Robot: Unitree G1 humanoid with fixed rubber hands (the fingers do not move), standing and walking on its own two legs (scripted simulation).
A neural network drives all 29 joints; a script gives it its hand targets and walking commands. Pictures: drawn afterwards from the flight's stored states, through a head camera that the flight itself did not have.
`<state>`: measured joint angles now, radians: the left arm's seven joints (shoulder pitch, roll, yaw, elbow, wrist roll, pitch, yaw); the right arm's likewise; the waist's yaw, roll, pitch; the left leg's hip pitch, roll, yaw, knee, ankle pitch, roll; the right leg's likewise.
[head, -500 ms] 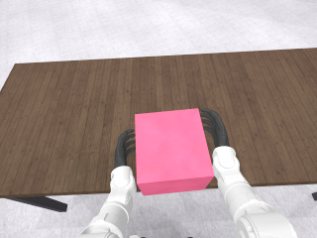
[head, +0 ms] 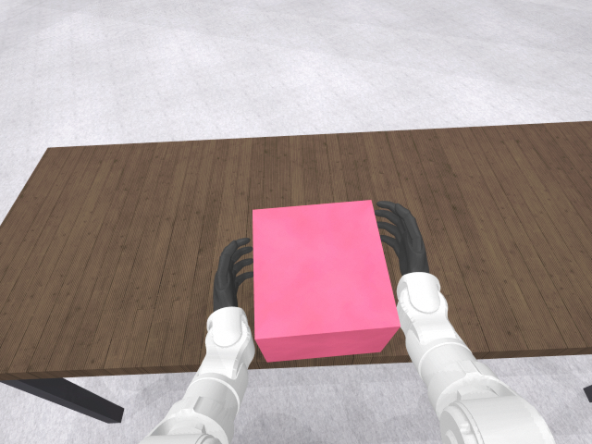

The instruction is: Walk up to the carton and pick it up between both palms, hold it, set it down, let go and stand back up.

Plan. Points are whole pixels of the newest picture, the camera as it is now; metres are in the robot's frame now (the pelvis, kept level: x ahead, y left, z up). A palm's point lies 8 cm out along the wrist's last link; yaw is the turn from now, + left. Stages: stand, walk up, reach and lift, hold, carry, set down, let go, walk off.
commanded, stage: reach and lift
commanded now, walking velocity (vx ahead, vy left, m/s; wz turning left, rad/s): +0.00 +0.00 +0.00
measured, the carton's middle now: (318, 282) +0.36 +0.00 -0.01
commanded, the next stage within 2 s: none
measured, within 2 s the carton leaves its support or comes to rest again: neither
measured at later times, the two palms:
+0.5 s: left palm (226, 279) +0.33 +0.12 +0.06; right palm (426, 236) +0.38 -0.13 +0.09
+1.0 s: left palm (208, 249) +0.33 +0.13 +0.12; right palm (433, 205) +0.38 -0.13 +0.15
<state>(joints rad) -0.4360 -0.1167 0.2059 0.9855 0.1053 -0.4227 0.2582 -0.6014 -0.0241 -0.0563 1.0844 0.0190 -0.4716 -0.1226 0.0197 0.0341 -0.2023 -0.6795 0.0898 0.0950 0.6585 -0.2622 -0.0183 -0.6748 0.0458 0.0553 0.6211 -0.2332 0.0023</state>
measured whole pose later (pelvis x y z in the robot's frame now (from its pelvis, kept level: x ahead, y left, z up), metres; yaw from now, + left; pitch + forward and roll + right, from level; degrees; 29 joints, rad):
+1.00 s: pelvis -0.01 -0.02 +0.01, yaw +1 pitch +0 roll +2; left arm -0.49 -0.05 0.18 0.57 0.08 0.36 0.16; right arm -0.72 -0.01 -0.03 0.82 0.15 0.21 -0.24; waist 0.02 0.03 -0.15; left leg -0.30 0.05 0.09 0.51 -0.21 -0.02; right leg -0.35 0.02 0.05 0.59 -0.25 -0.01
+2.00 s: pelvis -0.01 +0.00 +0.02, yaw +1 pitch -3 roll +1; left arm -0.55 -0.05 0.21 0.41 0.11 0.56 0.11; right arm -0.76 -0.02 -0.03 0.69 0.22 0.34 -0.30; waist 0.02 0.03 -0.12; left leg -0.20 0.05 0.09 0.45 -0.20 -0.02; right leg -0.22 0.01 0.05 0.48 -0.21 0.01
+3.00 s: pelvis -0.02 -0.01 +0.02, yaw +1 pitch -4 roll +1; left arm -0.58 -0.05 0.21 0.40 0.17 0.61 0.09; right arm -0.76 -0.02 -0.03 0.68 0.18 0.37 -0.29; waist 0.00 0.03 -0.10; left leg -0.18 0.05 0.09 0.43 -0.17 -0.02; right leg -0.21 0.01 0.05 0.48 -0.19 0.00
